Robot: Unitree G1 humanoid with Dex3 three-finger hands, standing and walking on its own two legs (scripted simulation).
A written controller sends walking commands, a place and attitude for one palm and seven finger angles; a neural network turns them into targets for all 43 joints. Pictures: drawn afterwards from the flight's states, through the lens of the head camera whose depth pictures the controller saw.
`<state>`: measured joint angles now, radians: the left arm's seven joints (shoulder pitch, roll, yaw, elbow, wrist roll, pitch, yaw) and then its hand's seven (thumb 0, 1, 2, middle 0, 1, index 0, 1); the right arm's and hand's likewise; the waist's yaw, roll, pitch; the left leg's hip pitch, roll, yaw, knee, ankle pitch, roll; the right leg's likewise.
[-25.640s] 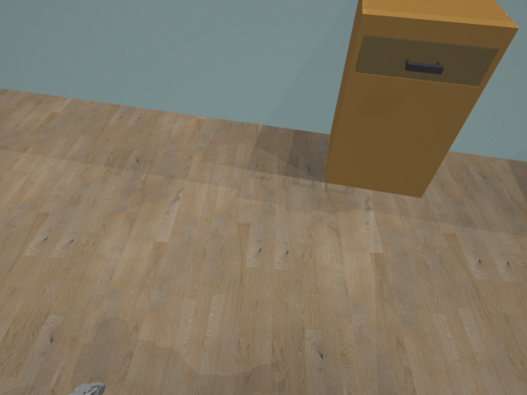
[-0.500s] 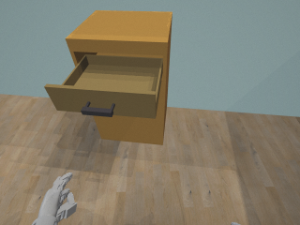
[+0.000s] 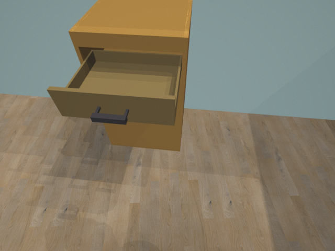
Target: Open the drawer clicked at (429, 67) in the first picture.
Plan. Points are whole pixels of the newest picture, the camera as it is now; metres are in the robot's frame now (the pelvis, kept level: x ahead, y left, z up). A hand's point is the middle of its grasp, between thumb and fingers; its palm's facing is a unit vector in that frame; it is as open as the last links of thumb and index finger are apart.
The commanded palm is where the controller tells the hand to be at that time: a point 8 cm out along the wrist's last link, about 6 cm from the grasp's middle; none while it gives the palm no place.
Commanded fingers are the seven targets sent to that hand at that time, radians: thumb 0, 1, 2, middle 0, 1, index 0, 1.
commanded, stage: let the arm hang, fingers relaxed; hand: left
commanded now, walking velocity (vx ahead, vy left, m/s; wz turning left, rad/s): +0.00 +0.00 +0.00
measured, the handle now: (110, 114) +0.57 +0.25 -0.07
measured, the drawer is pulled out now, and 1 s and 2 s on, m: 0.30 0.30 0.30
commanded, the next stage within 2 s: look to check the result in 0.44 s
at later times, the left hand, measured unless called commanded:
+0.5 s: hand out of the picture -0.01 +0.17 -0.18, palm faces +0.01 -0.98 -0.20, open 7.3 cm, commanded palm none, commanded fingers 0.00 0.90 0.90 -0.20 -0.30 -0.20 -0.30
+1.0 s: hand out of the picture +0.01 +0.18 -0.17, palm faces +0.01 -0.97 -0.23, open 7.4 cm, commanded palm none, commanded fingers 0.00 0.90 0.90 -0.20 -0.30 -0.20 -0.30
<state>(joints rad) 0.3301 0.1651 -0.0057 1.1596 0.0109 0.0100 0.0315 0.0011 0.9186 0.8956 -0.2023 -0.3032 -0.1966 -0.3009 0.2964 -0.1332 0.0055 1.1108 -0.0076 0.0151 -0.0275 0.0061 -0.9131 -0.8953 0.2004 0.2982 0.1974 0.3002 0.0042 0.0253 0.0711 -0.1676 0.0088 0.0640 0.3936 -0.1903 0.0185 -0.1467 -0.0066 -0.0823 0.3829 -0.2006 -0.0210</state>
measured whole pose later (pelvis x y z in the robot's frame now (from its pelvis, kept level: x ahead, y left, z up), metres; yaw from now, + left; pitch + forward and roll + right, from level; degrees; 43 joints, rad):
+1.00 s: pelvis +0.00 -0.01 +0.00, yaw +0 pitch -2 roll +0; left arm 0.24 0.17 0.01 1.15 0.02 -0.01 0.03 0.00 0.91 0.90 -0.20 -0.30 -0.20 -0.30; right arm 0.25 -0.16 -0.02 1.12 -0.01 0.00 -0.03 0.00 -0.91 -0.90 0.20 0.30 0.20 0.30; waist -0.01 0.02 0.07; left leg -0.15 0.02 0.07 0.36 -0.17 0.01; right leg -0.14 0.00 -0.08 0.37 -0.19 -0.03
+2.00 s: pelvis +0.02 -0.03 +0.00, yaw -1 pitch -1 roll +0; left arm 0.11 0.29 0.02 1.14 0.01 -0.02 0.02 0.00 0.91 0.90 -0.21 -0.30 -0.20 -0.30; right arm 0.14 -0.29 -0.02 1.12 -0.01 0.01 -0.01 0.01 -0.91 -0.90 0.20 0.30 0.20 0.30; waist -0.01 0.03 0.07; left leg -0.10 0.04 0.06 0.30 -0.17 -0.03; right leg -0.09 0.03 -0.08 0.30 -0.19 -0.06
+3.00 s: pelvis +0.03 -0.02 +0.01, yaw -1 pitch -1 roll +0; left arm 0.09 0.32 0.01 1.13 0.01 -0.02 0.01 0.00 0.91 0.90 -0.21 -0.30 -0.20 -0.30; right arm 0.12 -0.32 -0.01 1.11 -0.01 0.00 -0.01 0.01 -0.91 -0.89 0.20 0.30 0.20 0.30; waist -0.02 0.01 0.07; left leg -0.08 0.04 0.07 0.28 -0.18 -0.02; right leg -0.07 0.03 -0.07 0.28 -0.19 -0.05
